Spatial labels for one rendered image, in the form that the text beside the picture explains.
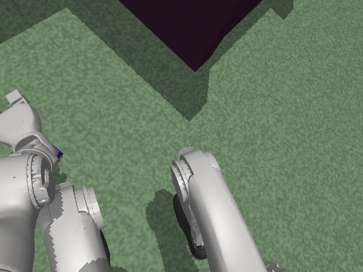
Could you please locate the left robot arm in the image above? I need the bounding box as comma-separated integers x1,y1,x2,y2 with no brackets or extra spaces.
0,131,58,272

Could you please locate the left robot foot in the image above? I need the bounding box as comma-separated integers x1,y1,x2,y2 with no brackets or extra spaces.
100,230,111,267

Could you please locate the left robot hand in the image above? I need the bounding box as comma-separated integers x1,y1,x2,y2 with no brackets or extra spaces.
0,89,58,156

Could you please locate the right robot foot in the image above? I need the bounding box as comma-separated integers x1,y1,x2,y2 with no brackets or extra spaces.
173,193,207,260

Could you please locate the small box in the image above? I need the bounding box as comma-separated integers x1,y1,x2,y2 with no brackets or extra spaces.
54,146,63,159

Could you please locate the armchair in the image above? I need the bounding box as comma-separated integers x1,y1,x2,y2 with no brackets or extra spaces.
119,0,262,72

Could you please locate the right robot hand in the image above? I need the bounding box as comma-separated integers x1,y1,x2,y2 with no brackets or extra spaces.
264,261,292,272

